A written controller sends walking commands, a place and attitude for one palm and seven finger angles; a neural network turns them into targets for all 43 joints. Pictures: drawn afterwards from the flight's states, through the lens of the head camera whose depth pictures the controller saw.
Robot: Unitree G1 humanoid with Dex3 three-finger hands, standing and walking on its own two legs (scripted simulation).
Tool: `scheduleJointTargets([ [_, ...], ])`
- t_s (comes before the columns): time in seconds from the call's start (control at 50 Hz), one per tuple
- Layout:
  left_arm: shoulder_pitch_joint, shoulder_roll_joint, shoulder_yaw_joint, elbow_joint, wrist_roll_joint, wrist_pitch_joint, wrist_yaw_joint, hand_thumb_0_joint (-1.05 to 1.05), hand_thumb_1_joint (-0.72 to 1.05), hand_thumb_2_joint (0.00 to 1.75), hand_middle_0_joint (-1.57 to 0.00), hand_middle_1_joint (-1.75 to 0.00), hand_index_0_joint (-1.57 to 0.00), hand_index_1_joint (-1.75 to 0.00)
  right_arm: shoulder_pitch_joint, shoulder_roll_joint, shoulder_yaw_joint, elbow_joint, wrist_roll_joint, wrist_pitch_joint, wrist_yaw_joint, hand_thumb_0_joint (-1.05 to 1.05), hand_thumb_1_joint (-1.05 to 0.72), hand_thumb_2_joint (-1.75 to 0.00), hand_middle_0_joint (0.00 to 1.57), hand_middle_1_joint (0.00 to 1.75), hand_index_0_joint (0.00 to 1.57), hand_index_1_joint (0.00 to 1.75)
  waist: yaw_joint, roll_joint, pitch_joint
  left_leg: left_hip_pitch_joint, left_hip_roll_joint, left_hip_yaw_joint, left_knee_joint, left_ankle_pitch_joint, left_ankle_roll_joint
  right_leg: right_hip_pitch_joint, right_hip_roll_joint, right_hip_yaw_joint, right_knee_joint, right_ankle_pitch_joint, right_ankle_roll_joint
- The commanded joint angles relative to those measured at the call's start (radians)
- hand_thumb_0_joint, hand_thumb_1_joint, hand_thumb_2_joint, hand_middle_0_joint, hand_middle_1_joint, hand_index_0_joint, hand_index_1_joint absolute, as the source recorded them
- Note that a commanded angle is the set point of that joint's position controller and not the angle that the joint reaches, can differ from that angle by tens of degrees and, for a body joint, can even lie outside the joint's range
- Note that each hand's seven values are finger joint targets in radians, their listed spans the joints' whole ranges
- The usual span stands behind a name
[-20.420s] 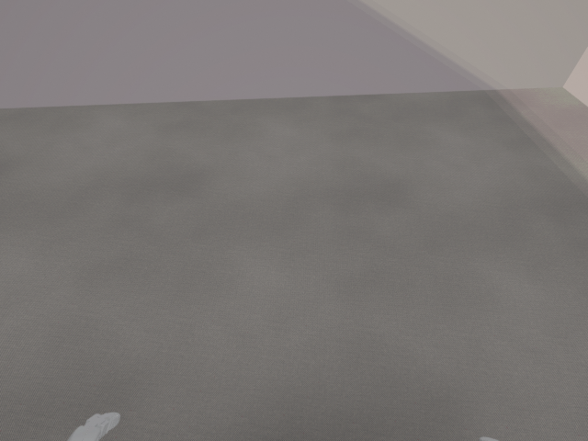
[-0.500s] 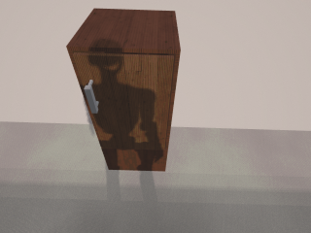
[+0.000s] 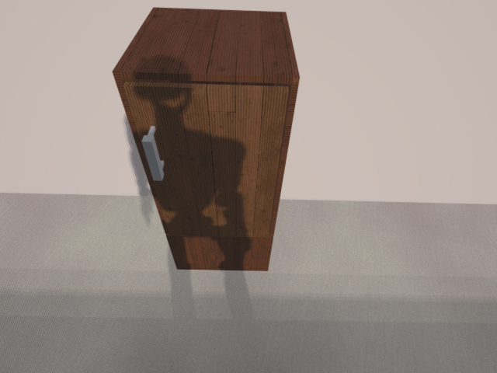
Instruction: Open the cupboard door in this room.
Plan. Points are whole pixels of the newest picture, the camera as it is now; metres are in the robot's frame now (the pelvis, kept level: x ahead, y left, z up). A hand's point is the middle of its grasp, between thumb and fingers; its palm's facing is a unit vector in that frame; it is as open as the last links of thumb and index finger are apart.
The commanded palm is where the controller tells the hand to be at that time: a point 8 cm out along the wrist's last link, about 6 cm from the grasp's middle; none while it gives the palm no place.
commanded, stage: come to a stop and stand still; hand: left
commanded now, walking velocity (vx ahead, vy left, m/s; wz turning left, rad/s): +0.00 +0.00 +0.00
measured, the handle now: (155, 153) +0.60 +0.28 -0.04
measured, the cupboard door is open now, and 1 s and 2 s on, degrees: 0 0 0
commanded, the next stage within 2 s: look again from close up in 0.60 s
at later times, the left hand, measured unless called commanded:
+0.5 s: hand out of the picture +0.02 +0.17 -0.18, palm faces +0.05 -0.99 -0.17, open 7.3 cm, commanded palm none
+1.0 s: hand out of the picture +0.04 +0.20 -0.18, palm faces +0.03 -0.98 -0.21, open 7.3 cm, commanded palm none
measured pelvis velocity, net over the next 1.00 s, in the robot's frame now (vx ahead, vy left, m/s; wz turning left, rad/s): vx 0.03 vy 0.02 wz -0.01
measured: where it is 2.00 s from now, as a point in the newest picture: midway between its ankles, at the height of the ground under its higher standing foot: outside the picture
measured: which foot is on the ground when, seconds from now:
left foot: down 0.00-1.00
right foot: down 0.00-1.00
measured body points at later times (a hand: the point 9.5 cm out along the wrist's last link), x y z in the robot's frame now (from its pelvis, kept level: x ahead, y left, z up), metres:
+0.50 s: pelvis +0.04 +0.01 +0.00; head +0.06 +0.02 +0.45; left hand +0.02 +0.23 -0.17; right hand +0.02 -0.20 -0.16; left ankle -0.03 +0.11 -0.74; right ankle +0.04 -0.10 -0.74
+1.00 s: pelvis +0.03 +0.02 -0.01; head +0.03 +0.00 +0.44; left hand +0.04 +0.25 -0.16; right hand +0.04 -0.20 -0.18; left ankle -0.03 +0.11 -0.74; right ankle +0.04 -0.10 -0.74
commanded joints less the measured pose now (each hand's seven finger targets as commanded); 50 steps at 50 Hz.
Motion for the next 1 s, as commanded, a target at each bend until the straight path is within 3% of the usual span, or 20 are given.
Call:
scheduleJointTargets([
  [0.0,0.068,0.080,0.004,-0.017,0.000,-0.010,0.013,0.00,0.90,0.90,-0.20,-0.30,-0.20,-0.30,0.068,-0.090,-0.009,-0.024,0.002,-0.021,-0.008,0.00,-0.90,-0.90,0.20,0.30,0.20,0.30,-0.003,0.018,0.082,-0.125,0.115,-0.104,-0.124,0.010,0.018,0.038,-0.100,0.097,-0.065,0.012,0.005],
  [0.4,0.044,0.101,0.006,-0.024,-0.003,-0.013,0.016,0.00,0.90,0.90,-0.20,-0.30,-0.20,-0.30,0.045,-0.116,-0.007,-0.019,0.003,-0.034,-0.018,0.00,-0.90,-0.90,0.20,0.30,0.20,0.30,-0.008,0.022,0.029,-0.009,0.120,-0.084,-0.075,0.320,0.015,0.101,-0.109,0.078,-0.020,0.198,0.004],
  [0.66,0.002,0.133,0.013,-0.033,-0.003,-0.010,0.015,0.00,0.90,0.90,-0.20,-0.30,-0.20,-0.30,0.027,-0.147,-0.013,-0.020,0.003,-0.032,-0.020,0.00,-0.90,-0.90,0.20,0.30,0.20,0.30,-0.008,0.022,0.052,-0.008,0.120,-0.090,-0.085,0.351,0.012,0.123,-0.106,0.068,-0.018,0.192,0.002],
  [0.68,0.084,0.143,0.010,-0.007,0.007,-0.037,0.056,0.00,0.90,0.90,-0.20,-0.30,-0.20,-0.30,-0.076,-0.170,-0.013,-0.091,0.015,-0.043,-0.004,0.00,-0.90,-0.90,0.20,0.30,0.20,0.30,0.027,0.013,-0.004,-0.048,0.139,-0.043,0.138,0.579,-0.007,0.105,-0.135,0.116,0.060,0.582,0.003],
  [0.7,0.080,0.171,0.017,-0.044,0.002,-0.042,0.047,0.00,0.90,0.90,-0.20,-0.30,-0.20,-0.30,0.012,-0.146,-0.013,-0.119,0.000,-0.034,-0.002,0.00,-0.90,-0.90,0.20,0.30,0.20,0.30,-0.020,0.056,-0.075,-0.080,0.082,-0.062,0.096,0.255,-0.006,0.180,-0.174,0.133,0.088,0.531,-0.029],
  [0.72,0.038,0.149,0.007,-0.050,-0.001,-0.042,0.036,0.00,0.90,0.90,-0.20,-0.30,-0.20,-0.30,0.014,-0.120,-0.009,-0.114,-0.003,-0.034,-0.005,0.00,-0.90,-0.90,0.20,0.30,0.20,0.30,-0.027,0.101,-0.038,-0.085,0.081,-0.070,0.023,0.215,0.001,0.143,-0.167,0.128,0.106,0.503,-0.035],
  [0.74,0.034,0.137,0.001,-0.051,0.001,-0.037,0.030,0.00,0.90,0.90,-0.20,-0.30,-0.20,-0.30,0.044,-0.123,-0.006,-0.104,-0.004,-0.037,-0.002,0.00,-0.90,-0.90,0.20,0.30,0.20,0.30,-0.027,0.113,-0.066,-0.076,0.106,-0.080,0.014,0.284,0.003,0.138,-0.137,0.094,0.106,0.324,-0.038],
  [0.76,0.023,0.127,-0.002,-0.061,0.000,-0.030,0.026,0.00,0.90,0.90,-0.20,-0.30,-0.20,-0.30,0.050,-0.130,-0.001,-0.111,-0.008,-0.036,-0.001,0.00,-0.90,-0.90,0.20,0.30,0.20,0.30,-0.020,0.130,-0.046,-0.083,0.123,-0.084,0.023,0.358,0.015,0.120,-0.109,0.071,0.110,0.199,-0.032],
  [0.8,0.017,0.112,-0.001,-0.063,0.001,-0.023,0.020,0.00,0.90,0.90,-0.20,-0.30,-0.20,-0.30,0.051,-0.148,0.000,-0.118,-0.008,-0.037,-0.006,0.00,-0.90,-0.90,0.20,0.30,0.20,0.30,-0.020,0.079,-0.042,-0.052,0.134,-0.091,0.037,0.498,0.024,0.104,-0.088,0.051,0.129,0.159,-0.028],
  [0.82,0.014,0.107,-0.001,-0.066,-0.001,-0.018,0.019,0.00,0.90,0.90,-0.20,-0.30,-0.20,-0.30,0.050,-0.154,0.001,-0.123,-0.006,-0.035,-0.008,0.00,-0.90,-0.90,0.20,0.30,0.20,0.30,-0.018,0.051,-0.022,-0.053,0.136,-0.095,0.030,0.503,0.028,0.093,-0.082,0.049,0.127,0.133,-0.026],
  [0.86,0.005,0.106,-0.001,-0.067,-0.001,-0.010,0.014,0.00,0.90,0.90,-0.20,-0.30,-0.20,-0.30,0.041,-0.155,0.004,-0.127,-0.007,-0.031,-0.010,0.00,-0.90,-0.90,0.20,0.30,0.20,0.30,-0.015,0.046,0.039,-0.076,0.133,-0.093,0.008,0.436,0.034,0.064,-0.078,0.050,0.120,0.077,-0.023],
  [0.9,0.000,0.107,-0.003,-0.071,-0.002,-0.006,0.010,0.00,0.90,0.90,-0.20,-0.30,-0.20,-0.30,0.026,-0.157,0.007,-0.129,-0.007,-0.026,-0.007,0.00,-0.90,-0.90,0.20,0.30,0.20,0.30,-0.013,0.014,0.091,-0.106,0.121,-0.093,-0.022,0.282,0.037,0.038,-0.078,0.068,0.095,0.039,-0.021],
  [0.98,0.002,0.113,0.000,-0.074,-0.001,-0.004,0.005,0.00,0.90,0.90,-0.20,-0.30,-0.20,-0.30,0.028,-0.153,0.011,-0.118,-0.007,-0.028,-0.004,0.00,-0.90,-0.90,0.20,0.30,0.20,0.30,-0.010,0.006,0.112,-0.123,0.108,-0.092,-0.054,0.166,0.038,0.041,-0.081,0.088,0.076,0.033,-0.022],
])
